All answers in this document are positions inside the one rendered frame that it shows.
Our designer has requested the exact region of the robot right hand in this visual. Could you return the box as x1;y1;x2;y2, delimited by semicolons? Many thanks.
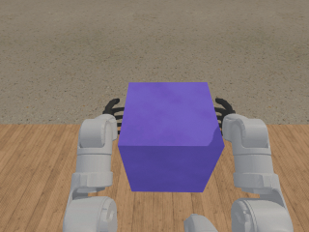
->
214;98;236;136

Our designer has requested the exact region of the robot right upper arm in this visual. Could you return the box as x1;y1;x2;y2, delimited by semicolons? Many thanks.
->
231;197;294;232

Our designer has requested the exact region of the carton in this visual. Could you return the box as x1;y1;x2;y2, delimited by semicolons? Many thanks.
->
118;82;225;192

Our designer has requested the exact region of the robot right forearm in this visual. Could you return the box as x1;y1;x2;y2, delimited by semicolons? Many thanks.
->
222;113;294;232

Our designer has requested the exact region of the right robot thigh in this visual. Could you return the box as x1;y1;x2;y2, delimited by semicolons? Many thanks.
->
183;215;218;232

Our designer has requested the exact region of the robot left hand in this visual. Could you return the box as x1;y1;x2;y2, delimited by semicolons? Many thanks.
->
102;98;125;134

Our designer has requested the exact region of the robot left upper arm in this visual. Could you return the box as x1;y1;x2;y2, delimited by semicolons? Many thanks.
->
63;196;118;232

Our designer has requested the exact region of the robot left forearm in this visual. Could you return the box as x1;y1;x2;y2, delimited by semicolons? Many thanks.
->
62;113;118;232

